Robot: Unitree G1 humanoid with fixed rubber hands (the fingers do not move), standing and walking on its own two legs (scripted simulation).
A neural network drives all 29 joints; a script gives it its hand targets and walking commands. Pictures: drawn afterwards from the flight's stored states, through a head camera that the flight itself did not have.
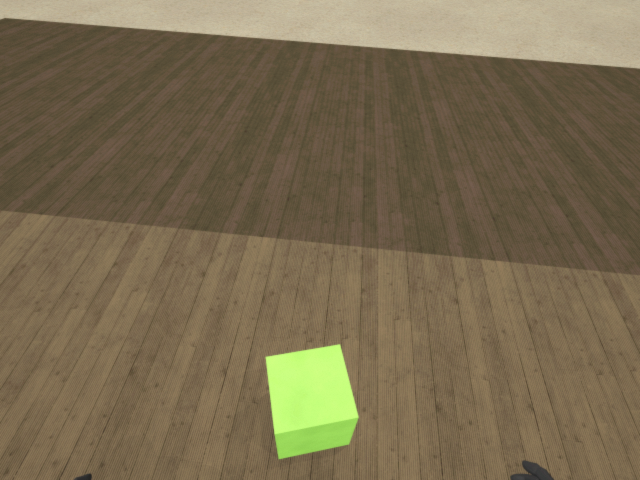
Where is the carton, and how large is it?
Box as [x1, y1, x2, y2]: [266, 344, 358, 458]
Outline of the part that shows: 339,344 266,357 274,433 279,458 348,444 358,417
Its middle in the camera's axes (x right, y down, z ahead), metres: -0.02 +0.46 +1.10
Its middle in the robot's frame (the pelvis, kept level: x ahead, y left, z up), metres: +0.44 -0.01 -0.66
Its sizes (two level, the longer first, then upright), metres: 0.210 0.200 0.250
